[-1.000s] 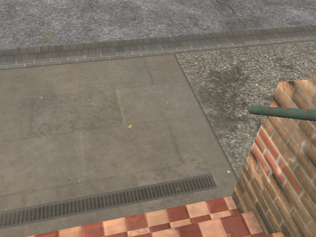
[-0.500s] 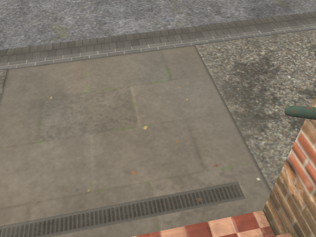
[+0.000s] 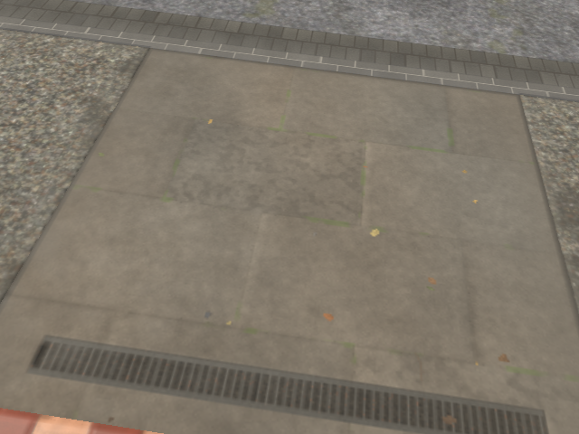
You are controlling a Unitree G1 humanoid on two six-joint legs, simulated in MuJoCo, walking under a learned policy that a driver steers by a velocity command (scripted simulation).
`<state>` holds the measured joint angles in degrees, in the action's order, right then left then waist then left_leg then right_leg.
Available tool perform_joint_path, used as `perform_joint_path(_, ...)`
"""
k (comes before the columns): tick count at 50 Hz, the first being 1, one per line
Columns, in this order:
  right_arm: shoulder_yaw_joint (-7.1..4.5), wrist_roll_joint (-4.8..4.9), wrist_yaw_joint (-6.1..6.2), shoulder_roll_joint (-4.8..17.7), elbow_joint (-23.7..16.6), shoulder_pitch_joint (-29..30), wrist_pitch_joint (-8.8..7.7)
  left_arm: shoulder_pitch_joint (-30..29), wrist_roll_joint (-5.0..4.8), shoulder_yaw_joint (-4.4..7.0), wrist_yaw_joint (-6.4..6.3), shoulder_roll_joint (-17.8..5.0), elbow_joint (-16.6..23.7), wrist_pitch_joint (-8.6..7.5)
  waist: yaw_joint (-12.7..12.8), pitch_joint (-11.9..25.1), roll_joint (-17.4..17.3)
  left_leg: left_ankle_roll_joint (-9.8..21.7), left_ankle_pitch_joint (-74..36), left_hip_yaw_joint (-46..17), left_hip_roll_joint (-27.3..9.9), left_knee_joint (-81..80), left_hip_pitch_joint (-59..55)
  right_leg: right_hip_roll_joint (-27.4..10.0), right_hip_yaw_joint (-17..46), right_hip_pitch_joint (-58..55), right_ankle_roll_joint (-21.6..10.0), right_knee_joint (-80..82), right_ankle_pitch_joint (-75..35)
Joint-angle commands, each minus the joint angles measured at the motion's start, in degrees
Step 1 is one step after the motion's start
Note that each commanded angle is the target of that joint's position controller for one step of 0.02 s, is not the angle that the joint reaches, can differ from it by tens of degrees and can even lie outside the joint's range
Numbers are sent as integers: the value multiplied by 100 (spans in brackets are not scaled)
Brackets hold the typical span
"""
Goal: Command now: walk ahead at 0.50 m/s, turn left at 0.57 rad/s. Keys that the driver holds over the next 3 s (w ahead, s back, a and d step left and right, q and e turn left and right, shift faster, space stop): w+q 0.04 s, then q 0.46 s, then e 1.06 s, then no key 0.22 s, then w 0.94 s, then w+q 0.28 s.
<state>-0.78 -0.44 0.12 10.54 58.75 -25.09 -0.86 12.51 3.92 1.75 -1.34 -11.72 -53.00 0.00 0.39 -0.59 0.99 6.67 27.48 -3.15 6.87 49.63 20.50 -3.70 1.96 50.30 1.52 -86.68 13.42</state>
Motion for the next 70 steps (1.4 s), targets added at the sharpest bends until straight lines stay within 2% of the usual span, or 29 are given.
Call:
perform_joint_path(1,-113,24,150,778,-317,104,-191,918,-30,136,31,-454,-46,-5,523,154,-566,629,-3180,-1990,-1084,-941,819,130,-14,-650,144,1271,-2657)
perform_joint_path(4,-41,189,239,551,-349,-125,-274,-100,-27,94,80,-412,326,-58,179,-169,-464,572,-1908,-2230,-767,-539,846,335,-76,-893,-21,2945,-3748)
perform_joint_path(8,-50,67,264,526,-822,116,-139,-1014,-129,21,66,-334,880,-118,-235,-409,-513,528,-2065,-2082,-360,180,826,662,-141,-1768,-7,4793,-3819)
perform_joint_path(11,-52,-56,190,489,-991,196,-82,-432,-313,-33,26,-227,948,-289,-399,-389,-906,442,-2915,-2002,-135,901,839,657,-88,-2961,-131,5875,-3811)
perform_joint_path(13,-54,-105,262,560,-1013,333,79,545,-383,60,45,-365,731,-421,-91,-395,-776,442,-3396,-2005,-56,1990,783,289,145,-3889,-294,6959,-4162)
perform_joint_path(14,-63,-138,253,575,-1084,489,107,1479,-440,198,26,-590,442,-432,290,-202,-439,413,-2601,-1710,78,3151,1225,-84,116,-5013,-305,7659,-4853)
perform_joint_path(15,-109,-95,204,501,-1187,48,101,1740,-465,281,-24,-895,315,-360,-14,-30,405,181,-363,-1195,405,4302,1748,-786,627,-5965,-364,8192,-6057)
perform_joint_path(16,-132,314,224,289,-1479,-183,113,2233,-277,278,40,-1159,512,-267,17,1233,1388,-168,3644,-181,782,7238,3760,-2073,893,-8642,-1096,4616,-10299)
perform_joint_path(17,-55,276,293,291,-1606,-160,127,2246,-396,223,209,-1046,600,-244,145,1797,1267,-140,3693,-114,471,8312,4861,-2347,1150,-9051,-1385,4116,-10380)
perform_joint_path(20,-82,-197,197,378,-2022,1543,159,2015,-374,139,135,-887,672,-230,264,880,80,-281,1324,-171,116,8549,5450,-2125,1226,-6648,-2001,5262,-6927)
perform_joint_path(21,-4,-190,209,245,-2172,1718,338,1409,-226,226,18,-1222,787,-190,-56,610,254,-504,664,-153,-116,8241,5178,-2351,1594,-5330,-2340,5933,-4346)
perform_joint_path(25,-37,-161,287,31,-2276,2179,698,1047,-345,-118,19,-667,858,-172,-372,-165,337,-777,-1151,16,34,7705,4845,-1100,223,-2950,-1172,5604,-2823)
perform_joint_path(32,187,-95,180,-246,-2310,2498,671,1513,-341,-434,-196,-530,645,-131,-21,172,319,-1157,-2108,-268,-209,4862,4554,-881,915,-3512,-1095,5802,-654)
perform_joint_path(35,210,-48,-22,-7,-2262,2791,560,1124,-414,-319,-171,-642,695,-88,202,-111,444,-1034,-2754,147,-848,1346,2315,-816,1020,-3027,-1183,6786,778)
perform_joint_path(38,155,68,-95,244,-1961,2342,522,608,-381,-126,78,-1067,752,-50,-72,-221,1051,-769,-2221,92,-853,530,141,-1000,851,-2542,-1345,6842,-71)
perform_joint_path(41,125,140,-35,346,-1659,1718,239,1522,-214,94,143,-1157,682,180,132,-712,543,-726,-901,438,-570,-1958,-1243,-625,915,-2646,-1194,6122,-204)
perform_joint_path(42,93,111,-18,549,-1652,1088,81,1673,-221,50,152,-791,813,186,7,-240,-71,-614,-2354,-640,-1718,-2024,-2189,-446,729,-2391,-977,5138,591)
perform_joint_path(43,-12,53,64,971,-1557,883,133,1558,-419,-30,178,-267,1123,208,5,65,-1480,40,-3686,-1926,-2664,-2109,-2697,224,197,-1113,-683,4391,1919)
perform_joint_path(44,38,69,127,829,-1590,783,137,720,-367,129,172,-667,1305,274,-453,136,-1470,460,-2955,-2852,-2831,-2723,-2340,576,173,-699,-496,3818,2604)
perform_joint_path(50,-5,-63,267,718,-1793,930,94,-315,-205,273,241,-661,1791,415,-192,310,-1221,967,-1857,-1019,-2334,-2580,-584,1315,237,-174,-92,-849,956)
perform_joint_path(58,-79,-133,280,1129,-2166,847,26,-1063,-229,55,239,-605,2450,666,89,372,-896,401,-1179,-281,-2500,-2212,141,699,-95,-186,254,53,-717)
perform_joint_path(62,-200,-45,180,1624,-2642,1911,-71,-670,-333,60,228,-917,2361,715,451,608,-1306,17,-1667,434,-2637,-2209,1451,461,-475,-3028,-92,917,-631)
perform_joint_path(64,-371,-100,224,1887,-2505,1515,219,193,-630,89,370,-997,2077,631,560,415,-1080,69,-284,800,-2314,-1574,1480,766,-990,-4319,-389,3169,1333)
perform_joint_path(65,-434,-187,265,1862,-2259,1147,453,896,-725,110,475,-968,1822,542,769,334,-512,96,680,930,-2034,-463,1238,536,-182,-4745,-603,5101,2711)
perform_joint_path(66,-343,-264,245,1475,-2165,1155,581,1583,-622,72,495,-852,1492,450,866,-240,919,21,1983,1161,-1572,1838,2720,676,129,-5284,-663,5140,2886)
perform_joint_path(67,-112,-388,140,611,-2505,1319,686,1666,-736,-18,550,-1275,1746,280,326,-827,2143,-265,2804,524,-1076,3919,5338,-771,3178,-5491,-827,4382,340)
perform_joint_path(68,-311,-368,28,1314,-3191,2754,454,2238,-806,279,464,-1928,1793,235,1421,-589,1863,-508,2238,-604,-428,3349,5906,-1396,5751,-5264,-1054,6842,-914)
perform_joint_path(69,-280,-287,65,1089,-3265,2909,250,1744,-492,221,227,-1822,1772,165,875,-845,1281,-721,1156,-956,-381,3473,5963,-1677,6236,-4787,-1059,7282,124)
perform_joint_path(70,-245,-301,133,1022,-3061,2766,176,978,-438,191,52,-1683,1791,184,381,-788,1340,-830,336,-901,-405,3449,5779,-1409,5312,-4439,-965,6915,844)
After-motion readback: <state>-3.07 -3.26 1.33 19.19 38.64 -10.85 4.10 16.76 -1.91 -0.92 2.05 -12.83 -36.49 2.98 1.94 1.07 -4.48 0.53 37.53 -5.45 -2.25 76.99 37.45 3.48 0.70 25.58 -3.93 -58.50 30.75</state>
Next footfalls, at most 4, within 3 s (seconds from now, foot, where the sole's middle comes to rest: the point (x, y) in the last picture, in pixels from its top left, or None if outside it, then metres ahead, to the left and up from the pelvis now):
0.30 right None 0.25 -0.09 -0.94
0.82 left None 0.27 0.15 -0.94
1.32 right None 0.25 -0.13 -0.94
1.88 left None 0.29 0.10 -0.94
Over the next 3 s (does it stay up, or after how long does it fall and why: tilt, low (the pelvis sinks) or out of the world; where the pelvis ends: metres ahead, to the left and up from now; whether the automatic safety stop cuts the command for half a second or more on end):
stays up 0.76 -0.21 -0.56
